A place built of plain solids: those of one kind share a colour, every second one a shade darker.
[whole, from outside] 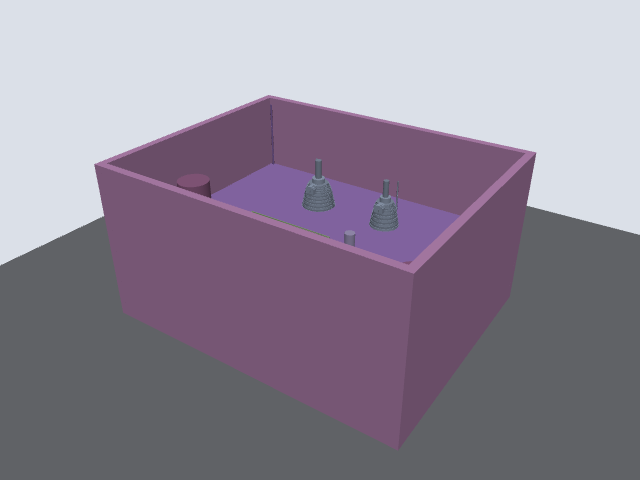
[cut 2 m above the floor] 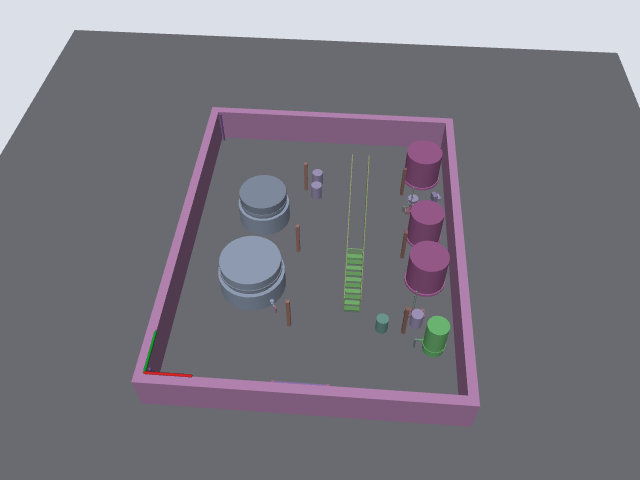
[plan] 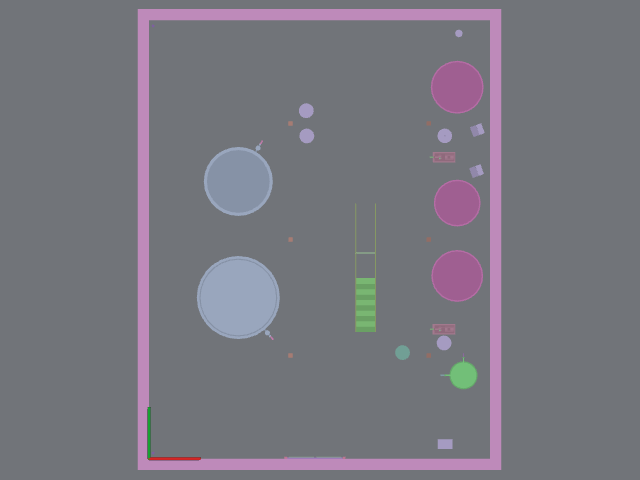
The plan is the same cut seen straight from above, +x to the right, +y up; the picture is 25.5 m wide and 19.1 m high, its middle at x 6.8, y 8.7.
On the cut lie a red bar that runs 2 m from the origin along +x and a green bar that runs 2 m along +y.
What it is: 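The still house of a malt distillery; one whitewashed hall 13.6 x 17.4 m, 9.5 m high, 2 copper pot stills in a row, an operating floor 4.75 m up, one steep steel stair free in the room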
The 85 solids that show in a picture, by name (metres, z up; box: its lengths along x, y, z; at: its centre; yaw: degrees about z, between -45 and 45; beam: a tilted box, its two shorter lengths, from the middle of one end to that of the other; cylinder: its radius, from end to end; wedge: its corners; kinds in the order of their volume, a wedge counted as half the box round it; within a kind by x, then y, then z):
{
 "wall_1": {"box": [0.45, 18.34, 9.51], "at": [-0.23, 8.72, 4.71]},
 "wall_2": {"box": [14.46, 0.45, 9.51], "at": [6.78, -0.23, 4.71]},
 "wall_3": {"box": [14.46, 0.45, 9.51], "at": [6.78, 17.66, 4.71]},
 "wall_4": {"box": [0.45, 18.34, 9.51], "at": [13.79, 8.72, 4.71]},
 "still_1": {"cylinder": 1.65, "from": [3.55, 6.41, -0.05], "to": [3.55, 6.41, 1.14]},
 "still_2": {"cylinder": 1.51, "from": [3.55, 6.41, 1.27], "to": [3.55, 6.41, 1.4]},
 "still_3": {"cylinder": 1.55, "from": [3.55, 6.41, 1.4], "to": [3.55, 6.41, 1.5]},
 "still_4": {"cylinder": 1.5, "from": [3.55, 6.41, 1.5], "to": [3.55, 6.41, 3.4]},
 "still_5": {"cylinder": 1.01, "from": [3.55, 6.41, 4.75], "to": [3.55, 6.41, 4.86]},
 "still_6": {"cylinder": 0.99, "from": [3.55, 6.41, 4.86], "to": [3.55, 6.41, 4.96]},
 "still_7": {"cylinder": 0.97, "from": [3.55, 6.41, 4.96], "to": [3.55, 6.41, 5.08]},
 "still_8": {"cylinder": 0.94, "from": [3.55, 6.41, 5.08], "to": [3.55, 6.41, 5.19]},
 "still_9": {"cylinder": 0.92, "from": [3.55, 6.41, 5.19], "to": [3.55, 6.41, 5.3]},
 "still_10": {"cylinder": 0.9, "from": [3.55, 6.41, 5.3], "to": [3.55, 6.41, 5.4]},
 "still_11": {"cylinder": 0.87, "from": [3.55, 6.41, 5.4], "to": [3.55, 6.41, 5.5]},
 "still_12": {"cylinder": 0.85, "from": [3.55, 6.41, 5.5], "to": [3.55, 6.41, 5.6]},
 "still_13": {"cylinder": 0.6, "from": [3.55, 6.41, 6.22], "to": [3.55, 6.41, 6.25]},
 "still_14": {"cylinder": 0.38, "from": [3.55, 6.41, 6.25], "to": [3.55, 6.41, 6.55]},
 "still_15": {"cylinder": 0.19, "from": [3.55, 6.41, 6.55], "to": [3.55, 6.41, 7.68]},
 "still_16": {"cylinder": 1.37, "from": [3.55, 11.03, -0.05], "to": [3.55, 11.03, 1.17]},
 "still_17": {"cylinder": 1.21, "from": [3.55, 11.03, 1.17], "to": [3.55, 11.03, 1.33]},
 "still_18": {"cylinder": 1.27, "from": [3.55, 11.03, 1.33], "to": [3.55, 11.03, 1.5]},
 "still_19": {"cylinder": 1.25, "from": [3.55, 11.03, 1.5], "to": [3.55, 11.03, 3.4]},
 "still_20": {"cylinder": 0.84, "from": [3.55, 11.03, 4.75], "to": [3.55, 11.03, 4.88]},
 "still_21": {"cylinder": 0.82, "from": [3.55, 11.03, 4.88], "to": [3.55, 11.03, 5.01]},
 "still_22": {"cylinder": 0.79, "from": [3.55, 11.03, 5.01], "to": [3.55, 11.03, 5.14]},
 "still_23": {"cylinder": 0.77, "from": [3.55, 11.03, 5.14], "to": [3.55, 11.03, 5.27]},
 "still_24": {"cylinder": 0.75, "from": [3.55, 11.03, 5.27], "to": [3.55, 11.03, 5.39]},
 "still_25": {"cylinder": 0.73, "from": [3.55, 11.03, 5.39], "to": [3.55, 11.03, 5.51]},
 "still_26": {"cylinder": 0.7, "from": [3.55, 11.03, 5.51], "to": [3.55, 11.03, 5.63]},
 "still_27": {"cylinder": 0.5, "from": [3.55, 11.03, 6.21], "to": [3.55, 11.03, 6.25]},
 "still_28": {"cylinder": 0.32, "from": [3.55, 11.03, 6.25], "to": [3.55, 11.03, 6.55]},
 "still_29": {"cylinder": 0.16, "from": [3.55, 11.03, 6.55], "to": [3.55, 11.03, 7.54]},
 "still_30": {"box": [0.51, 0.54, 0.33], "at": [4.11, 11.03, 6.0]},
 "still_31": {"box": [0.65, 0.54, 0.33], "at": [4.17, 6.41, 6.0]},
 "upper_floor_1": {"box": [8.09, 17.46, 0.3], "at": [4.04, 8.72, 4.6]},
 "receiver_1": {"cylinder": 1.03, "from": [12.26, 7.27, -0.05], "to": [12.26, 7.27, 0.14]},
 "receiver_2": {"cylinder": 0.97, "from": [12.26, 7.27, 0.14], "to": [12.26, 7.27, 2.31]},
 "receiver_3": {"cylinder": 0.93, "from": [12.26, 10.17, -0.05], "to": [12.26, 10.17, 0.14]},
 "receiver_4": {"cylinder": 0.87, "from": [12.26, 10.17, 0.14], "to": [12.26, 10.17, 2.5]},
 "receiver_5": {"cylinder": 1.05, "from": [12.26, 14.78, -0.05], "to": [12.26, 14.78, 0.14]},
 "receiver_6": {"cylinder": 0.99, "from": [12.26, 14.78, 0.14], "to": [12.26, 14.78, 2.39]},
 "charger_1": {"cylinder": 0.94, "from": [8.84, 1.2, 4.89], "to": [8.84, 1.2, 7.02]},
 "condenser_1": {"cylinder": 0.5, "from": [12.51, 3.31, -0.05], "to": [12.51, 3.31, 0.45]},
 "condenser_2": {"cylinder": 0.56, "from": [12.51, 3.31, 0.45], "to": [12.51, 3.31, 0.5]},
 "condenser_3": {"cylinder": 0.51, "from": [12.51, 3.31, 0.5], "to": [12.51, 3.31, 3.15]},
 "piece_1": {"cylinder": 0.29, "from": [6.25, 13.84, -0.05], "to": [6.25, 13.84, 0.88]},
 "piece_2": {"cylinder": 0.29, "from": [6.28, 12.84, -0.05], "to": [6.28, 12.84, 0.88]},
 "piece_3": {"cylinder": 0.29, "from": [6.88, 10.74, 4.7], "to": [6.88, 10.74, 5.63]},
 "piece_4": {"cylinder": 0.29, "from": [11.74, 4.6, -0.05], "to": [11.74, 4.6, 0.88]},
 "piece_5": {"cylinder": 0.29, "from": [11.77, 12.85, 0.22], "to": [11.77, 12.85, 0.25]},
 "piece_6": {"box": [0.59, 0.39, 0.41], "at": [11.78, 0.57, 0.15]},
 "piece_7": {"cylinder": 0.15, "from": [12.33, 16.92, 0.18], "to": [12.33, 16.92, 0.29]},
 "piece_8": {"box": [0.26, 0.42, 0.49], "at": [12.93, 11.4, 0.2], "yaw": 20.1},
 "piece_9": {"box": [0.26, 0.42, 0.49], "at": [12.96, 13.03, 0.2], "yaw": 20.1},
 "piece_10": {"box": [0.22, 0.42, 0.27], "at": [13.15, 11.49, 0.09], "yaw": 20.1},
 "piece_11": {"box": [0.22, 0.42, 0.27], "at": [13.18, 13.11, 0.09], "yaw": 20.1},
 "stair_rail_1": {"wedge": [[8.2, 5.04, -0.3], [8.2, 5.04, 1.16], [8.2, 10.15, 4.28], [8.2, 10.15, 5.74], [8.24, 5.04, -0.3], [8.24, 5.04, 1.16], [8.24, 10.15, 4.28], [8.24, 10.15, 5.74]]},
 "stair_rail_2": {"wedge": [[8.99, 5.04, -0.3], [8.99, 5.04, 1.16], [8.99, 10.15, 4.28], [8.99, 10.15, 5.74], [9.03, 5.04, -0.3], [9.03, 5.04, 1.16], [9.03, 10.15, 4.28], [9.03, 10.15, 5.74]]},
 "column_1": {"box": [0.18, 0.18, 4.14], "at": [5.63, 4.1, 2.02]},
 "column_2": {"box": [0.18, 0.18, 4.14], "at": [5.63, 8.72, 2.02]},
 "column_3": {"box": [0.18, 0.18, 4.14], "at": [5.63, 13.34, 2.02]},
 "column_4": {"box": [0.18, 0.18, 4.14], "at": [11.13, 4.1, 2.02]},
 "column_5": {"box": [0.18, 0.18, 4.14], "at": [11.13, 8.72, 2.02]},
 "column_6": {"box": [0.18, 0.18, 4.14], "at": [11.13, 13.34, 2.02]},
 "loading_door_leaves_1": {"box": [2.2, 0.07, 2.75], "at": [6.6, 0.01, 1.32]},
 "foot_1": {"cylinder": 0.29, "from": [10.08, 4.22, -0.05], "to": [10.08, 4.22, 0.88]},
 "well_rail_1": {"box": [0.04, 5.33, 1.05], "at": [8.04, 7.53, 5.22]},
 "pump_1": {"box": [0.9, 0.42, 0.21], "at": [11.73, 5.15, 0.06]},
 "pump_2": {"box": [0.9, 0.42, 0.23], "at": [11.73, 11.99, 0.07]},
 "pump_3": {"box": [0.8, 0.33, 0.045], "at": [11.75, 5.15, 0.18]},
 "pump_4": {"box": [0.8, 0.33, 0.045], "at": [11.75, 11.99, 0.2]},
 "riser_1": {"cylinder": 0.06, "from": [0.16, 0.22, -0.05], "to": [0.16, 0.22, 9.06]},
 "riser_2": {"cylinder": 0.06, "from": [0.16, 17.22, -0.05], "to": [0.16, 17.22, 9.06]},
 "stair_steps_1": {"box": [0.83, 0.24, 0.05], "at": [8.62, 5.16, 0.17]},
 "stair_steps_2": {"box": [0.83, 0.24, 0.05], "at": [8.62, 5.37, 0.35]},
 "stair_steps_3": {"box": [0.83, 0.24, 0.05], "at": [8.62, 5.58, 0.55]},
 "stair_steps_4": {"box": [0.83, 0.24, 0.05], "at": [8.62, 5.8, 0.73]},
 "stair_steps_5": {"box": [0.83, 0.24, 0.05], "at": [8.62, 6.01, 0.93]},
 "stair_steps_6": {"box": [0.83, 0.24, 0.05], "at": [8.62, 6.22, 1.11]},
 "stair_steps_7": {"box": [0.83, 0.24, 0.05], "at": [8.62, 6.43, 1.3]},
 "stair_steps_8": {"box": [0.83, 0.24, 0.05], "at": [8.62, 6.64, 1.5]},
 "stair_steps_9": {"box": [0.83, 0.24, 0.05], "at": [8.62, 6.86, 1.69]},
 "stair_steps_10": {"box": [0.83, 0.24, 0.05], "at": [8.62, 7.07, 1.88]},
 "stair_fence_cross_1": {"box": [0.84, 0.04, 1.15], "at": [8.62, 8.18, 0.53]}
}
